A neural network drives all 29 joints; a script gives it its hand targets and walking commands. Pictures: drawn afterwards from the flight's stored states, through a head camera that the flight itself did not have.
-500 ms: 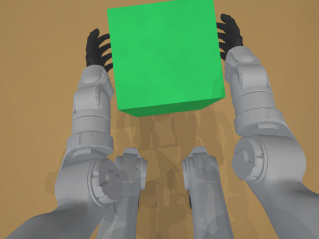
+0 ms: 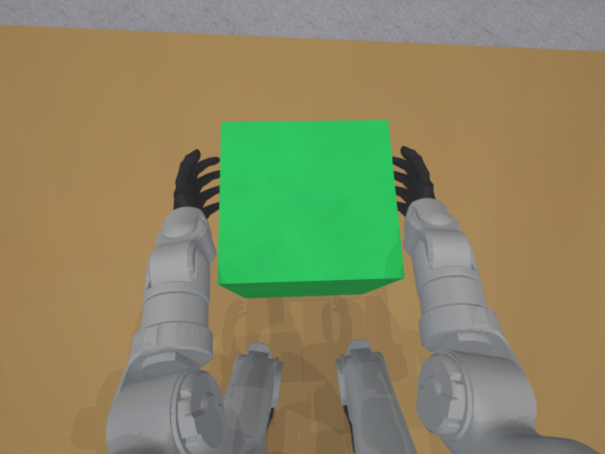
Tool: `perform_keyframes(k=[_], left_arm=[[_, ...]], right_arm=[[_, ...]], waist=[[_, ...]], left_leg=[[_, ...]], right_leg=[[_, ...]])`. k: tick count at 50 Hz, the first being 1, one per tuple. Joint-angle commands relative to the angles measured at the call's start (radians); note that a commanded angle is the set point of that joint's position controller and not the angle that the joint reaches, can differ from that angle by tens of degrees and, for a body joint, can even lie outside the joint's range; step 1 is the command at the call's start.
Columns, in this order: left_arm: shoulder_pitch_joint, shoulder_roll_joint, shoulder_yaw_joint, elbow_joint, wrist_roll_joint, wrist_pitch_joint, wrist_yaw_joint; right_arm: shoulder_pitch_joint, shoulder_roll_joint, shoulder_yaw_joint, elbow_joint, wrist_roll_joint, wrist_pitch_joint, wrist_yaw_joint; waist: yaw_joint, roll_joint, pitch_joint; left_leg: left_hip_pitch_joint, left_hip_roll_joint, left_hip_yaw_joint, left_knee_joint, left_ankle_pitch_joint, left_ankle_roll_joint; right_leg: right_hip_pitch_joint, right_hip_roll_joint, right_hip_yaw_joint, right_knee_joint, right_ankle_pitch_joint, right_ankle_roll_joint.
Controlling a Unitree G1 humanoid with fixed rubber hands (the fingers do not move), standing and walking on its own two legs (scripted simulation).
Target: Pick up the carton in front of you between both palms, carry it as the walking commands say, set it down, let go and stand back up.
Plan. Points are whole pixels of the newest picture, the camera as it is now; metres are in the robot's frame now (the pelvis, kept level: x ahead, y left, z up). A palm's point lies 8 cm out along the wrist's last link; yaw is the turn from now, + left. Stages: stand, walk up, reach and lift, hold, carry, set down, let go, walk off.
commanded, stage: reach and lift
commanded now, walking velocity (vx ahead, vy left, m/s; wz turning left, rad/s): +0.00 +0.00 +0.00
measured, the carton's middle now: (304, 224) +0.45 +0.00 -0.11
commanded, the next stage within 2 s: hold in 1.84 s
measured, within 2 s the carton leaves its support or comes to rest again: neither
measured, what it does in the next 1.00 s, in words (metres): rises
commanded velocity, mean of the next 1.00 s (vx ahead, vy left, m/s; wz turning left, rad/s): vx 0.00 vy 0.00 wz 0.00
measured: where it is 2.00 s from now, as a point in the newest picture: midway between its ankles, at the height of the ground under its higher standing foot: (308, 432)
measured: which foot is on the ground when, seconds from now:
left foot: down 0.00-1.00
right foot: down 0.00-1.00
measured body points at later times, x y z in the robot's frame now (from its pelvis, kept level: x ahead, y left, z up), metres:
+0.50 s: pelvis +0.06 +0.01 +0.13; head +0.14 -0.01 +0.58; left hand +0.41 +0.15 +0.11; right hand +0.41 -0.15 +0.09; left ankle +0.08 +0.14 -0.55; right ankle +0.09 -0.12 -0.55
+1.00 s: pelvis +0.07 +0.01 +0.19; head +0.04 +0.01 +0.64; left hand +0.38 +0.16 +0.21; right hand +0.37 -0.14 +0.20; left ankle +0.08 +0.14 -0.55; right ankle +0.09 -0.12 -0.55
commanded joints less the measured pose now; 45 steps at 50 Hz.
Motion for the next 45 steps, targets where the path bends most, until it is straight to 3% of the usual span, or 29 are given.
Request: perform_keyframes(k=[1,2,4,5,6,9,10,11,13,14,16,17,19,20,21,22,24,25,27,29,31,32,35,36,37,42,43,44,45], left_arm=[[-0.610,-1.069,-0.619,0.125,-0.131,0.014,-0.278],[-0.569,-1.054,-0.614,0.096,-0.142,-0.009,-0.279],[-0.563,-1.034,-0.584,0.128,-0.139,-0.017,-0.274],[-0.571,-1.023,-0.607,0.102,-0.114,-0.019,-0.275],[-0.541,-1.021,-0.590,0.139,-0.106,-0.012,-0.279],[-0.421,-1.084,-0.635,0.124,-0.141,-0.010,-0.294],[-0.440,-1.077,-0.643,0.110,-0.115,-0.011,-0.288],[-0.422,-1.056,-0.625,0.097,-0.134,-0.024,-0.285],[-0.329,-1.064,-0.615,0.147,-0.100,-0.017,-0.290],[-0.355,-1.122,-0.639,0.118,-0.108,-0.026,-0.274],[-0.289,-1.061,-0.705,0.078,-0.132,-0.032,-0.264],[-0.272,-1.091,-0.696,0.078,-0.132,-0.038,-0.262],[-0.205,-1.056,-0.745,0.045,-0.130,-0.040,-0.252],[-0.195,-1.109,-0.733,0.058,-0.116,-0.034,-0.252],[-0.169,-1.093,-0.726,0.028,-0.122,-0.031,-0.251],[-0.103,-1.082,-0.731,0.056,-0.126,-0.027,-0.258],[-0.050,-1.038,-0.736,0.040,-0.101,-0.034,-0.257],[-0.057,-1.017,-0.745,0.001,-0.110,-0.029,-0.254],[0.012,-1.067,-0.785,0.020,-0.130,-0.018,-0.261],[-0.014,-1.033,-0.784,0.013,-0.122,-0.009,-0.274],[0.077,-1.034,-0.747,0.015,-0.090,0.029,-0.274],[-0.001,-1.046,-0.785,0.008,-0.133,0.031,-0.285],[0.106,-1.041,-0.807,-0.051,-0.140,0.086,-0.291],[0.060,-1.033,-0.815,-0.097,-0.142,0.096,-0.303],[0.119,-1.028,-0.831,-0.096,-0.166,0.109,-0.300],[0.142,-1.015,-0.816,-0.167,-0.146,0.191,-0.308],[0.088,-0.996,-0.806,-0.153,-0.138,0.204,-0.306],[0.121,-0.972,-0.762,-0.121,-0.113,0.218,-0.311],[0.146,-0.996,-0.778,-0.136,-0.136,0.220,-0.321]], right_arm=[[-0.551,1.056,0.460,0.063,0.086,-0.029,0.247],[-0.539,1.175,0.508,0.027,0.126,-0.033,0.243],[-0.530,1.133,0.510,0.035,0.141,-0.047,0.239],[-0.556,1.126,0.511,0.014,0.130,-0.060,0.233],[-0.509,1.125,0.478,0.036,0.079,-0.054,0.231],[-0.477,1.177,0.587,-0.061,0.157,-0.065,0.232],[-0.384,1.174,0.526,0.059,0.129,-0.059,0.234],[-0.382,1.186,0.556,0.023,0.124,-0.058,0.223],[-0.384,1.130,0.562,-0.025,0.133,-0.070,0.217],[-0.357,1.105,0.559,-0.036,0.124,-0.080,0.224],[-0.255,1.151,0.593,-0.032,0.155,-0.088,0.240],[-0.193,1.127,0.571,0.000,0.110,-0.074,0.234],[-0.247,1.173,0.639,-0.085,0.189,-0.096,0.233],[-0.221,1.126,0.638,-0.112,0.142,-0.097,0.231],[-0.173,1.089,0.619,-0.117,0.145,-0.080,0.235],[-0.106,1.121,0.655,-0.078,0.138,-0.066,0.228],[-0.134,1.126,0.688,-0.174,0.180,-0.080,0.224],[-0.048,1.106,0.663,-0.107,0.133,-0.062,0.238],[-0.030,1.164,0.703,-0.137,0.164,-0.059,0.236],[0.005,1.138,0.673,-0.154,0.133,-0.036,0.235],[0.015,1.162,0.705,-0.170,0.163,-0.016,0.243],[0.001,1.128,0.695,-0.181,0.163,-0.005,0.237],[0.102,1.145,0.737,-0.245,0.186,0.047,0.243],[0.003,1.142,0.732,-0.293,0.188,0.064,0.242],[0.126,1.150,0.752,-0.286,0.205,0.079,0.240],[0.130,1.121,0.726,-0.363,0.180,0.155,0.251],[0.077,1.099,0.687,-0.343,0.162,0.174,0.251],[0.082,1.107,0.675,-0.334,0.154,0.184,0.254],[0.148,1.086,0.657,-0.318,0.135,0.191,0.257]], waist=[[-0.062,-0.034,-0.740],[0.043,-0.090,-0.754],[-0.015,-0.102,-0.731],[0.048,-0.039,-0.741],[-0.041,-0.113,-0.692],[0.010,-0.055,-0.784],[0.027,0.009,-0.701],[-0.032,-0.077,-0.640],[0.015,-0.032,-0.577],[-0.025,0.000,-0.637],[-0.010,-0.017,-0.642],[-0.060,-0.013,-0.583],[0.002,-0.028,-0.590],[-0.011,0.026,-0.583],[-0.061,-0.039,-0.527],[-0.008,-0.031,-0.560],[0.012,-0.028,-0.528],[-0.022,-0.025,-0.450],[0.001,-0.070,-0.449],[-0.049,-0.073,-0.378],[0.028,-0.045,-0.300],[-0.042,-0.047,-0.332],[-0.011,0.006,-0.218],[-0.016,-0.070,-0.244],[-0.029,-0.006,-0.239],[0.002,0.009,-0.122],[-0.043,-0.055,0.000],[-0.006,-0.013,0.003],[-0.037,-0.030,0.002]], left_leg=[[0.431,-0.087,0.134,-0.231,0.152,0.022],[0.466,-0.091,0.153,-0.243,0.187,0.039],[0.493,-0.068,0.113,-0.265,0.179,0.046],[0.473,-0.087,0.145,-0.273,0.153,0.036],[0.505,-0.088,0.123,-0.308,0.150,0.041],[0.684,-0.070,0.113,-0.360,0.212,0.046],[0.677,-0.068,0.117,-0.389,0.201,0.036],[0.651,-0.069,0.107,-0.396,0.177,0.049],[0.699,-0.060,0.102,-0.446,0.244,0.044],[0.785,-0.065,0.074,-0.484,0.282,0.036],[0.864,-0.048,0.075,-0.520,0.333,0.034],[0.870,-0.059,0.073,-0.537,0.316,0.028],[0.980,-0.031,0.046,-0.572,0.378,0.047],[0.952,-0.056,0.058,-0.587,0.424,0.036],[0.989,-0.040,0.036,-0.631,0.444,0.041],[1.022,-0.037,0.039,-0.654,0.439,0.038],[1.095,-0.035,0.032,-0.691,0.476,0.053],[1.060,-0.037,0.038,-0.733,0.493,0.035],[1.151,-0.023,0.019,-0.779,0.531,0.051],[1.184,-0.021,0.027,-0.821,0.493,0.050],[1.212,-0.024,0.024,-0.885,0.479,0.049],[1.273,-0.004,0.010,-0.879,0.459,0.060],[1.336,-0.020,0.033,-0.942,0.503,0.057],[1.350,-0.002,0.021,-0.970,0.538,0.059],[1.399,-0.008,0.026,-0.985,0.572,0.050],[1.418,-0.004,0.027,-1.065,0.505,0.044],[1.429,0.003,0.028,-1.078,0.465,0.049],[1.409,-0.003,0.023,-1.090,0.418,0.048],[1.399,0.002,0.017,-1.103,0.434,0.046]], right_leg=[[0.559,0.071,-0.149,-0.247,0.137,-0.017],[0.635,0.073,-0.125,-0.266,0.178,-0.001],[0.626,0.065,-0.120,-0.278,0.165,-0.007],[0.712,0.052,-0.085,-0.298,0.134,-0.013],[0.690,0.065,-0.130,-0.324,0.149,-0.007],[0.781,0.058,-0.108,-0.359,0.194,0.000],[0.747,0.049,-0.087,-0.394,0.175,-0.021],[0.797,0.057,-0.088,-0.428,0.162,-0.016],[0.834,0.051,-0.070,-0.483,0.185,-0.027],[0.850,0.060,-0.094,-0.467,0.266,-0.029],[0.912,0.045,-0.084,-0.499,0.318,-0.023],[0.951,0.039,-0.062,-0.542,0.334,-0.027],[0.960,0.052,-0.075,-0.550,0.325,-0.019],[1.037,0.041,-0.044,-0.591,0.397,-0.038],[1.049,0.046,-0.070,-0.634,0.403,-0.034],[1.117,0.038,-0.055,-0.649,0.431,-0.026],[1.160,0.031,-0.042,-0.689,0.453,-0.012],[1.157,0.035,-0.047,-0.718,0.469,-0.027],[1.239,0.043,-0.051,-0.766,0.496,-0.013],[1.268,0.023,-0.024,-0.823,0.500,-0.008],[1.372,0.006,-0.015,-0.876,0.489,-0.018],[1.341,0.021,-0.032,-0.875,0.415,-0.021],[1.422,-0.010,-0.007,-0.957,0.495,-0.017],[1.450,0.007,-0.033,-0.985,0.491,-0.007],[1.493,-0.005,-0.012,-0.991,0.582,-0.005],[1.582,-0.003,-0.030,-1.073,0.465,-0.014],[1.505,0.005,-0.029,-1.082,0.436,-0.015],[1.557,-0.002,-0.018,-1.086,0.418,-0.024],[1.562,0.007,-0.027,-1.091,0.416,-0.026]])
